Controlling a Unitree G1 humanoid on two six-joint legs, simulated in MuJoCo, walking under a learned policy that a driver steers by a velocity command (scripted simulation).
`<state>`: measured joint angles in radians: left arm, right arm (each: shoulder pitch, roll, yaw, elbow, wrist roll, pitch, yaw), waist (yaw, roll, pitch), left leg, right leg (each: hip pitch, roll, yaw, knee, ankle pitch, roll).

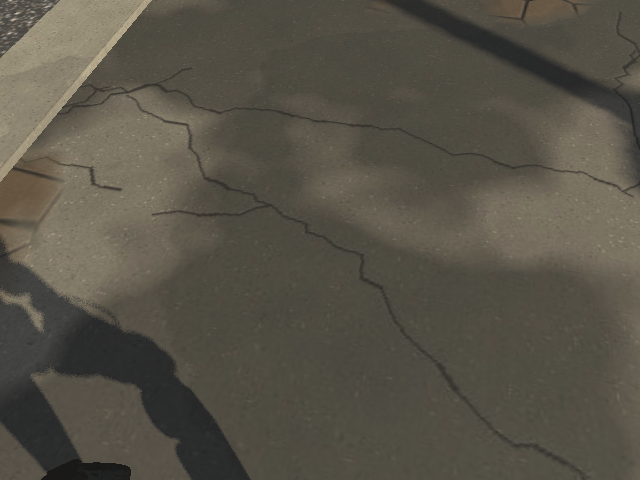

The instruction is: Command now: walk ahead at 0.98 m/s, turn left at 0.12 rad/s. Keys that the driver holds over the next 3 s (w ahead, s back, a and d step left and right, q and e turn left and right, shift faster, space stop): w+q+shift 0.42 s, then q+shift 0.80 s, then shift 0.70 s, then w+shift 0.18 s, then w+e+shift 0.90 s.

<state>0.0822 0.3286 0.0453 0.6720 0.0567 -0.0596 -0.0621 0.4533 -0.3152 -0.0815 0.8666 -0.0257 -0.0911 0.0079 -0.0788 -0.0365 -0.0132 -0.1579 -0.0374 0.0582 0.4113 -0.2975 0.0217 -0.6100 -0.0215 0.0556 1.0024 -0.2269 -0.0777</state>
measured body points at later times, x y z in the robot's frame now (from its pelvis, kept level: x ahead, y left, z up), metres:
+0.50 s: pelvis +0.45 -0.02 -0.05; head +0.49 -0.01 +0.40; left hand +0.29 +0.23 -0.17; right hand +0.74 -0.19 -0.14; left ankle +0.58 +0.11 -0.71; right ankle +0.32 -0.15 -0.77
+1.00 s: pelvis +0.72 +0.05 -0.04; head +0.74 +0.09 +0.41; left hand +0.68 +0.37 -0.13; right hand +0.98 -0.13 -0.14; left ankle +0.69 +0.08 -0.77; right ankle +0.93 +0.01 -0.72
